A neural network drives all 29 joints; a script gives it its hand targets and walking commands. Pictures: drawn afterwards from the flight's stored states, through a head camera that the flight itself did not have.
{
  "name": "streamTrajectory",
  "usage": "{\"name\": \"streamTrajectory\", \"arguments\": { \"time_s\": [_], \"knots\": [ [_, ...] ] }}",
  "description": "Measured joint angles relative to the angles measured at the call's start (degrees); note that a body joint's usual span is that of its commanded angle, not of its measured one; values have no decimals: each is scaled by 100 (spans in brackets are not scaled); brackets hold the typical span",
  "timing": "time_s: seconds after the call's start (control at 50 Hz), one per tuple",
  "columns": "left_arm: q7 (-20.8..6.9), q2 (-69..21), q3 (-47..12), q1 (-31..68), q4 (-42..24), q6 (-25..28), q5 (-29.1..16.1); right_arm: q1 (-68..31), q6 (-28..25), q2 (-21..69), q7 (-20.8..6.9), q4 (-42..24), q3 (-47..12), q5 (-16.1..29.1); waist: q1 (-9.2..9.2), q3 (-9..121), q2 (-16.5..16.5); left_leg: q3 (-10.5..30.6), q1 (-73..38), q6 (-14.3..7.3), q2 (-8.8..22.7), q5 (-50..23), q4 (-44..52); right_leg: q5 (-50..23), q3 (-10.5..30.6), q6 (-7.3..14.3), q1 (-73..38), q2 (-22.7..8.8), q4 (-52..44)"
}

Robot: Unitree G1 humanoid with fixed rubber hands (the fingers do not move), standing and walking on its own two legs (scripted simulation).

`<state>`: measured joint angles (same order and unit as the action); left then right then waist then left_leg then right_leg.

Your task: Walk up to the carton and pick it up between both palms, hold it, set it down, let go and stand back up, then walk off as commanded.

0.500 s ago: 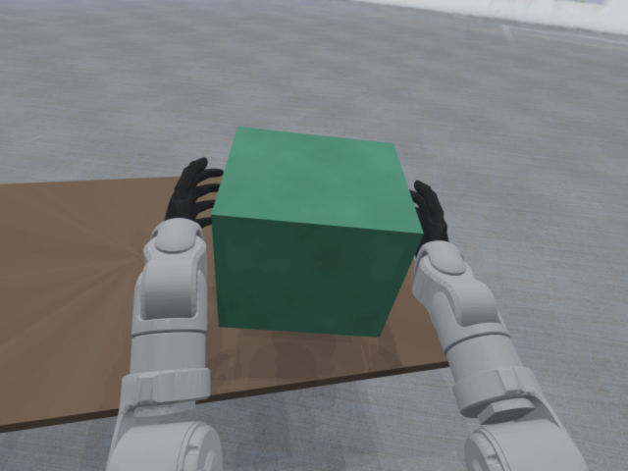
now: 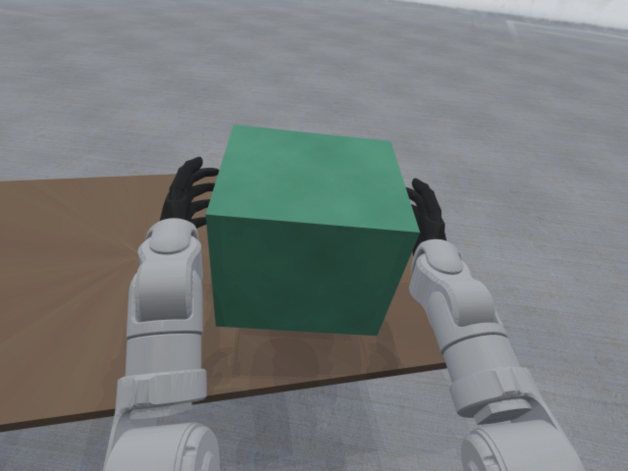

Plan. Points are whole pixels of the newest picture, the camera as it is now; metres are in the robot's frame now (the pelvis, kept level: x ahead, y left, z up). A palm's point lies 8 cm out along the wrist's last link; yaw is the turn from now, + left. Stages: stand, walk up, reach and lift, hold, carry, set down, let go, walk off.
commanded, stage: hold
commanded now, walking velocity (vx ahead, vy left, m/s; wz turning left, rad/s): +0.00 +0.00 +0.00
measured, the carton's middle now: (305, 231) +0.39 +0.01 +0.16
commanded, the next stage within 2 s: none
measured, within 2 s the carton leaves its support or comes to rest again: neither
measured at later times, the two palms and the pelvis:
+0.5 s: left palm (186, 225) +0.36 +0.15 +0.19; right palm (430, 246) +0.36 -0.15 +0.16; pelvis +0.00 +0.00 +0.00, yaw +0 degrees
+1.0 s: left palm (182, 221) +0.36 +0.15 +0.20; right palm (429, 242) +0.36 -0.14 +0.17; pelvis +0.00 +0.00 +0.00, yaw +0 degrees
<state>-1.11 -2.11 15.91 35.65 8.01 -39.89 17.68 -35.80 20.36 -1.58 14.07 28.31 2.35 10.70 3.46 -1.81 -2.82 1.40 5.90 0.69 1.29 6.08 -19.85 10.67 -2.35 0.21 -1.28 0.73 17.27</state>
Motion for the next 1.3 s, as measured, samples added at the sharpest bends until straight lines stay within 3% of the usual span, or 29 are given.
{"name": "streamTrajectory", "arguments": {
  "time_s": [0.12, 0.26, 0.4, 0.52, 0.64, 0.76, 0.9, 1.04, 1.14, 1.3],
  "knots": [
    [66, -10, -134, -158, -298, 13, -78, 134, -31, -68, 33, -288, -85, 135, 0, 49, 20, -11, 53, 8, 25, 51, -67, -19, 16, -4, 12, 24, -44],
    [-17, -34, -16, 7, 33, -88, 111, -56, 27, -39, -44, 155, 3, 65, 4, -57, -9, -26, -64, 1, 6, 26, -2, 6, 25, 1, -60, 4, -15],
    [84, -74, -181, -326, -532, -38, -90, 260, -17, -114, 58, -444, -182, 221, -11, -38, 47, -13, 12, 31, 60, 77, -95, -30, 24, 20, -48, 62, -70],
    [-51, -57, 43, 68, 75, -102, 169, -24, 45, 40, -38, 139, 72, -75, 5, -100, 2, -6, -86, 24, 18, -21, 45, 14, 3, 30, -39, 18, 35],
    [73, -19, -171, -159, -478, 6, -144, 246, -69, -45, 89, -511, -91, 111, -9, 26, 114, 10, 134, 43, 55, 5, -50, -30, -6, 32, 124, 57, 5],
    [-130, -48, 210, 198, 163, -1, 214, -185, 118, 19, 57, 129, -10, -151, -44, -107, 76, -41, -129, 9, 9, -64, 118, 4, 31, 22, -29, 5, 48],
    [3, -13, -49, -226, -317, 41, -109, 230, -47, 58, 115, -321, -83, 35, 26, 120, 13, 21, 12, 37, 33, 23, -14, -12, -29, 32, -11, 38, -44],
    [-98, 14, 73, 135, 223, -50, 220, -132, 47, 80, -1, 265, 100, -69, 27, -50, -53, -23, -130, 12, 7, 15, 10, 28, 4, 22, -93, 5, 38],
    [66, -24, -141, -171, -355, 19, -35, 139, -93, -46, 66, -265, -96, 147, 17, 24, 14, -31, 14, 17, 49, 54, -74, -42, 19, 10, -26, 47, -63],
    [-83, -92, 100, 92, 117, -105, 270, -83, -19, 54, -38, 313, 70, -62, -2, -96, -6, -65, -129, -10, 4, -20, 56, -14, 36, 3, -72, -4, 5]
  ]
}}
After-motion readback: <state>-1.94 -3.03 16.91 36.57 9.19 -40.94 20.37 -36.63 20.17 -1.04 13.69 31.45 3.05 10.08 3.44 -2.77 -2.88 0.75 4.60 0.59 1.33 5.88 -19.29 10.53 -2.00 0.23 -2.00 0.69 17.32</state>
